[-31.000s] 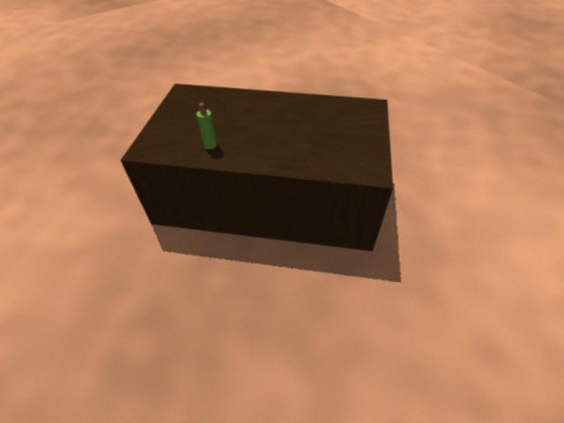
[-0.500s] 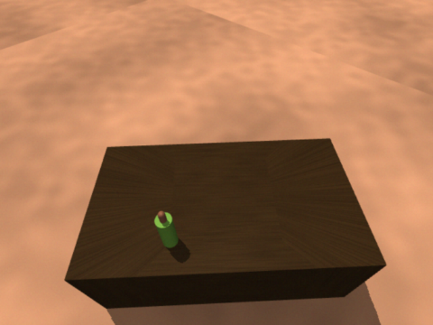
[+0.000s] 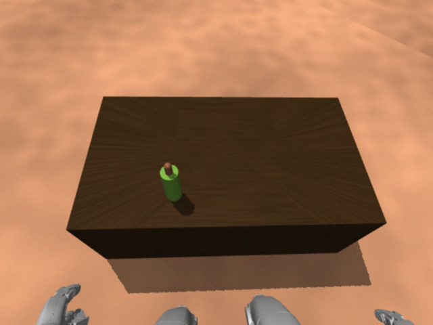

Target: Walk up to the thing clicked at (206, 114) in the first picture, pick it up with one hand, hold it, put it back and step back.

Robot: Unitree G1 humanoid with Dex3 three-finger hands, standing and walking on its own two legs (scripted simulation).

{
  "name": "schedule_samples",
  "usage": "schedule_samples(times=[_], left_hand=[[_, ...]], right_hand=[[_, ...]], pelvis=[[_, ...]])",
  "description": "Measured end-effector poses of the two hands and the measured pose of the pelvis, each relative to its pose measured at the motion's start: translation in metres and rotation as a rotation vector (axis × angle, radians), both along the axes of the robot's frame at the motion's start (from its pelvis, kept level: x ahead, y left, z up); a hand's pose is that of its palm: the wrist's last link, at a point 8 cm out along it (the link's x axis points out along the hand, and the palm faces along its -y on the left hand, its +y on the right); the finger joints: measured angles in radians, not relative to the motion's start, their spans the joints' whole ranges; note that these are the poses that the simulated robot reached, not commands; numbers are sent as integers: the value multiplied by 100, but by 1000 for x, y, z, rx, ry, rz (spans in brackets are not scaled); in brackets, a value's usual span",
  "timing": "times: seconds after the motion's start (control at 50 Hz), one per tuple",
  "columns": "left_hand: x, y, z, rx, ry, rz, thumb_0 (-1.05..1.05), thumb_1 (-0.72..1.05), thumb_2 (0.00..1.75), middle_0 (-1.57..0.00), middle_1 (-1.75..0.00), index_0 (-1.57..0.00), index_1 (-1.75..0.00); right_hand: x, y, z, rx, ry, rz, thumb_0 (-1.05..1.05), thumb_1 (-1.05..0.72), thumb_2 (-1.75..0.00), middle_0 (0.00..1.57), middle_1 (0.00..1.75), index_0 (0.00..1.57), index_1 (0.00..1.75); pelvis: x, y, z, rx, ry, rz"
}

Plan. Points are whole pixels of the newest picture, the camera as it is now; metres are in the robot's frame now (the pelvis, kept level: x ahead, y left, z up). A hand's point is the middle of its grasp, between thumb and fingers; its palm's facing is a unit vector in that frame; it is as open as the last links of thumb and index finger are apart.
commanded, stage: step back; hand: left
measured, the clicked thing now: (171, 180) +0.52 +0.14 -0.26
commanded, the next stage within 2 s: none
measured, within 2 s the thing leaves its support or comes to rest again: neither
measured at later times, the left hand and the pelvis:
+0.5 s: hand out of the picture +0.01 +0.24 -0.12, palm faces -0.06 -0.91 -0.40, open 7.4 cm; pelvis -0.10 -0.01 +0.01, yaw -3 degrees
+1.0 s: hand out of the picture -0.15 +0.27 -0.14, palm faces -0.07 -0.92 -0.37, open 7.4 cm; pelvis -0.25 +0.00 +0.01, yaw -4 degrees
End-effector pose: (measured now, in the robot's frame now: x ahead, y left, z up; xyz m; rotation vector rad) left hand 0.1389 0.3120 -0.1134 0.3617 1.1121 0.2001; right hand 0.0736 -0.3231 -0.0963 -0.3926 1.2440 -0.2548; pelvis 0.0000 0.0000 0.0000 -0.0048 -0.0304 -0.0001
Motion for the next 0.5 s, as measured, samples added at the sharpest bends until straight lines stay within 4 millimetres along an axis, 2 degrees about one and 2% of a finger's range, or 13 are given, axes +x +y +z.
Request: schedule_samples(times=[0.08, 0.18, 0.26, 0.34, 0.42, 0.5], left_hand=[[-10, -3, 4, -12, 4, -8, 0, 90, 89, -20, -30, -20, -29], [-40, -10, 6, -21, 58, -44, 0, 90, 89, -20, -30, -20, -29], [-64, -16, 7, -11, 84, -62, 0, 90, 89, -21, -30, -20, -29], [-94, -25, 9, 14, 82, -63, 0, 90, 89, -21, -30, -20, -29], [-123, -30, 22, 13, 78, -41, 1, 90, 89, -21, -30, -21, -30], [-137, -27, 32, 23, 46, -25, 1, 90, 89, -21, -30, -21, -30]], right_hand=[[-26, 11, 9, 0, 32, -14, 0, -90, -90, 21, 30, 21, 30], [-43, 13, 13, 3, -17, -30, 0, -90, -90, 21, 30, 21, 30], [-55, 6, 6, 15, -57, -30, 0, -90, -90, 21, 30, 21, 30], [-67, -9, -8, 36, -84, -40, 0, -90, -90, 21, 30, 21, 30], [-82, -13, -8, 48, -74, -49, 0, -90, -90, 21, 30, 21, 30], [-102, -13, -6, 43, -52, -27, 0, -90, -90, 21, 30, 20, 30]], pelvis=[[-13, 1, 11, -12, 6, -13], [-31, 1, 15, -14, 2, -50], [-49, -5, 11, -10, -4, -75], [-68, -15, 3, -22, -15, -82], [-85, -17, 9, 9, -17, -76], [-101, -14, 14, 15, -2, -56]])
